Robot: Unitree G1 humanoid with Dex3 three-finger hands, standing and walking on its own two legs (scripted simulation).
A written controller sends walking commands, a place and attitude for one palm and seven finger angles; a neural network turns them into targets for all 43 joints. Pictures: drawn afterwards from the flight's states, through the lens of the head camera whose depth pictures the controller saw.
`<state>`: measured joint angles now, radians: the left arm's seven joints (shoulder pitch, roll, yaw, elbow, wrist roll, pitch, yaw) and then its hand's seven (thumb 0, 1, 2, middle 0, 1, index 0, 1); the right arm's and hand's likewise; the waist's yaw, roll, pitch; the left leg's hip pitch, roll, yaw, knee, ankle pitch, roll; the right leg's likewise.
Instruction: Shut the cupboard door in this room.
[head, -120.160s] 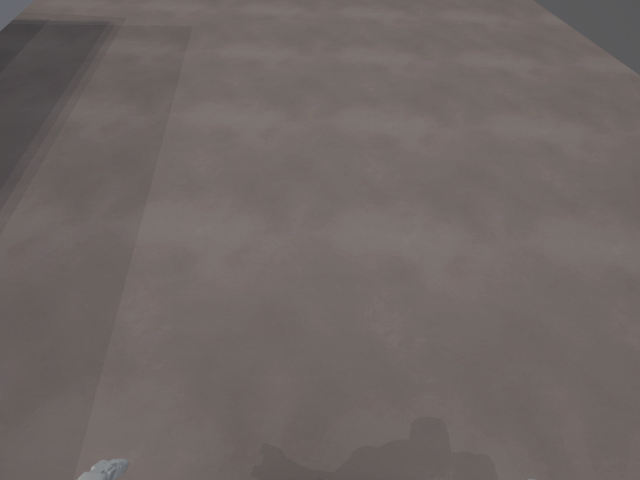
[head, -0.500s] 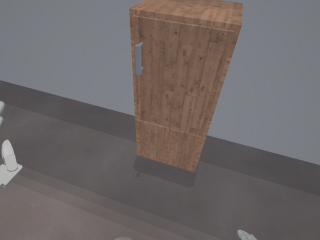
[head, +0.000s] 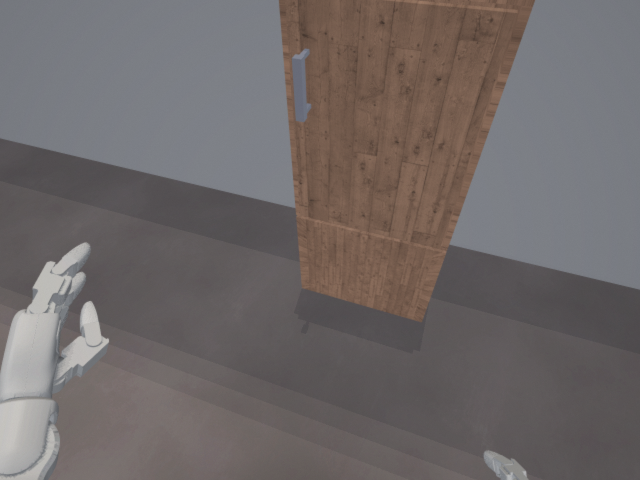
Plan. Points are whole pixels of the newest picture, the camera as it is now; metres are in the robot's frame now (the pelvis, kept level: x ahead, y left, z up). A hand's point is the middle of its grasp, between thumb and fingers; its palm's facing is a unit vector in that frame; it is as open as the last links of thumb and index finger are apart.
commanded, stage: let the arm hang, fingers relaxed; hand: left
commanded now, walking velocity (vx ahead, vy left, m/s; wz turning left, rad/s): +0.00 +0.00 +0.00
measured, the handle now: (303, 85) +0.85 +0.08 +0.09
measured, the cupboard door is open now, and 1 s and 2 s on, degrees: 0 0 0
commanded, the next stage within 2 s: look to check the result in 1.02 s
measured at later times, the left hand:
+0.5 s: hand out of the picture +0.01 +0.18 -0.15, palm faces +0.01 -0.98 -0.21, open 7.2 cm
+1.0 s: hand out of the picture -0.01 +0.16 -0.15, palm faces +0.00 -0.99 -0.15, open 7.4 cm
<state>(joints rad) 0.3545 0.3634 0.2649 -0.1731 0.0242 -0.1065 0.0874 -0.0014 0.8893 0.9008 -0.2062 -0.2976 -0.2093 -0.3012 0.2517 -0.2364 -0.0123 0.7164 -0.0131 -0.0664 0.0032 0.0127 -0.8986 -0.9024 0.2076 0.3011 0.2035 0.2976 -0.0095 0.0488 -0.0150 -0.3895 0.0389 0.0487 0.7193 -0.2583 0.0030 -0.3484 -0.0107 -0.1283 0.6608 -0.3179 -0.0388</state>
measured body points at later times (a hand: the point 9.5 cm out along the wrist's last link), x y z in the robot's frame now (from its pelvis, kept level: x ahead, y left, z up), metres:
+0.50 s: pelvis +0.01 -0.01 +0.02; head +0.02 -0.01 +0.47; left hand +0.01 +0.23 -0.13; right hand +0.00 -0.24 -0.13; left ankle +0.01 +0.11 -0.72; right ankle +0.01 -0.10 -0.72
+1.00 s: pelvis +0.01 +0.01 +0.02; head +0.00 +0.01 +0.47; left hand -0.01 +0.22 -0.14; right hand -0.03 -0.19 -0.14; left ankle +0.02 +0.11 -0.72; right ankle +0.01 -0.10 -0.72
